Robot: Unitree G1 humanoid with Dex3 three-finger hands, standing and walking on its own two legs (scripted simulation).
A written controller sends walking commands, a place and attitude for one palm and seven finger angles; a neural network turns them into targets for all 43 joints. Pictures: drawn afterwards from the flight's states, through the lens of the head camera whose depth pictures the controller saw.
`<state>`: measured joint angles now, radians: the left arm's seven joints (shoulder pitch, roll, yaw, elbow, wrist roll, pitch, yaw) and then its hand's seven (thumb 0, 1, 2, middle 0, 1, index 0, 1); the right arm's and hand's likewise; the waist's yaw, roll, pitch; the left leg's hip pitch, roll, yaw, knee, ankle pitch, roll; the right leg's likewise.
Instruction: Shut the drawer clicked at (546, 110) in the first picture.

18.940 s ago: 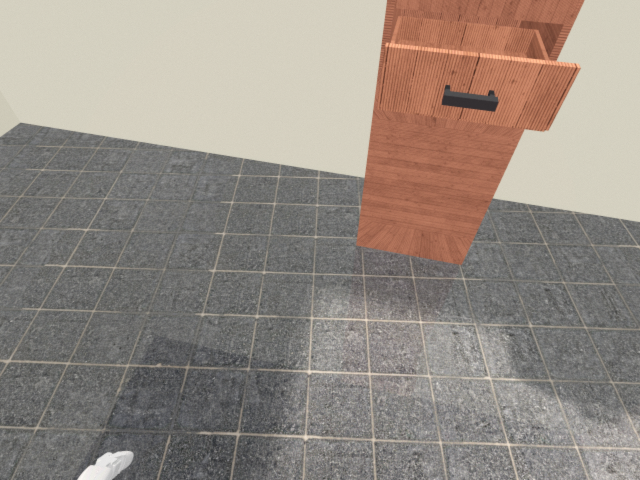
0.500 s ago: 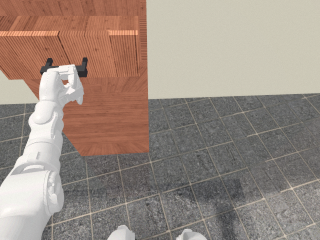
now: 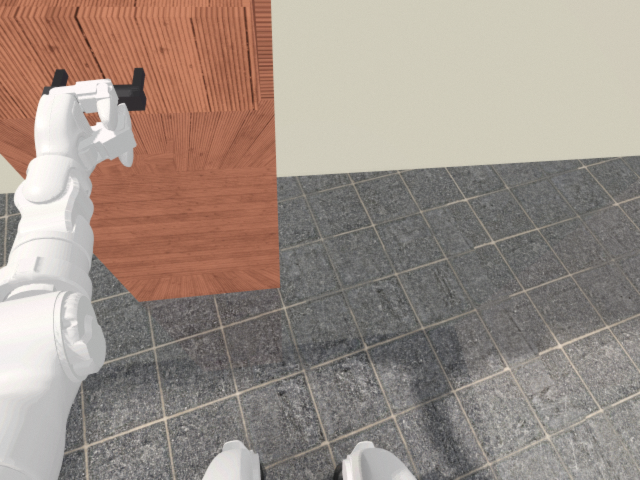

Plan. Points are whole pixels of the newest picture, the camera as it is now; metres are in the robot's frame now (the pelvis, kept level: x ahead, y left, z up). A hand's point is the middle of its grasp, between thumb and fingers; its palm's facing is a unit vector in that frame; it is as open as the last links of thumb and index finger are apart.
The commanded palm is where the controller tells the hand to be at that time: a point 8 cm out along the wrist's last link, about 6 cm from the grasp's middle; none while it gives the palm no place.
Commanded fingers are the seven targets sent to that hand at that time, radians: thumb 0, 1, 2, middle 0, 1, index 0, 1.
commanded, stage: push the drawer shut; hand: left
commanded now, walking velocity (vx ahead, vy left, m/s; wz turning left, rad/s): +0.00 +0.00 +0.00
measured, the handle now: (98, 87) +0.58 +0.23 +0.11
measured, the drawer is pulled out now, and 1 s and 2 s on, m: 0.03 0.00 0.00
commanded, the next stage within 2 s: pull the fist back off the drawer in 0.60 s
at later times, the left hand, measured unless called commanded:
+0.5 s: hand (118, 112) +0.54 +0.21 +0.11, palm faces +0.04 -1.00 -0.03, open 3.2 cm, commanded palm +0.58 +0.24 +0.11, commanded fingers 0.00 0.90 0.90 -1.40 -1.60 -1.40 -1.60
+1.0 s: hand (125, 111) +0.54 +0.20 +0.11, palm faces +0.06 -1.00 -0.02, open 3.3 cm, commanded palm +0.55 +0.23 +0.11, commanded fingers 0.00 0.90 0.90 -1.40 -1.60 -1.40 -1.60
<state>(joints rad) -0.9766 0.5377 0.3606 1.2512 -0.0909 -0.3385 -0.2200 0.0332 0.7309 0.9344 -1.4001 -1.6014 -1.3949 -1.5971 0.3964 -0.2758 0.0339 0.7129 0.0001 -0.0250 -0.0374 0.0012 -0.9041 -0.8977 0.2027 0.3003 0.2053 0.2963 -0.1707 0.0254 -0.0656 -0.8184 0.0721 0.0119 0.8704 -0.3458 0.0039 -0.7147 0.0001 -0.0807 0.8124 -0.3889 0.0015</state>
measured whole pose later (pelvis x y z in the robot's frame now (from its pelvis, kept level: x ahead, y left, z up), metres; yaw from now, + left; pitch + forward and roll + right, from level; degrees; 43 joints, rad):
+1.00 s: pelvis -0.01 +0.01 -0.01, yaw +0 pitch +20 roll -4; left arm -1.16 0.62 0.35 1.36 -0.03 -0.30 -0.15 0.07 0.69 0.96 -1.40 -1.60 -1.39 -1.60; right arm 0.44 -0.29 0.06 0.70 -0.03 -0.06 -0.02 0.00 -0.90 -0.90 0.20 0.30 0.21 0.30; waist -0.23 0.03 -0.07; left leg -0.94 0.07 0.00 0.92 -0.34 0.02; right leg -0.82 0.00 -0.09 0.84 -0.37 0.02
